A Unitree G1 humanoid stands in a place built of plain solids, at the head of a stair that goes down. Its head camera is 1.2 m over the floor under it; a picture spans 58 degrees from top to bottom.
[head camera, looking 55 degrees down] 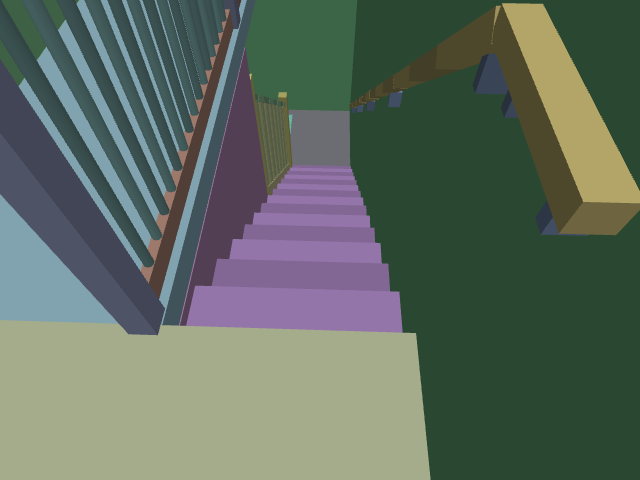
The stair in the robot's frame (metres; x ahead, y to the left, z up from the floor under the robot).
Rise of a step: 0.20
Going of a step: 0.24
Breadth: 0.75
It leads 2 degrees to the right of straight ahead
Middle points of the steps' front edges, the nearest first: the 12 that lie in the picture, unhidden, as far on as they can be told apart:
0.52 0.09 0.00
0.76 0.08 -0.20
1.01 0.08 -0.40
1.25 0.07 -0.59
1.49 0.06 -0.79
1.74 0.05 -0.99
1.98 0.04 -1.19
2.23 0.04 -1.39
2.47 0.03 -1.58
2.72 0.02 -1.78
2.96 0.01 -1.98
3.20 0.00 -2.18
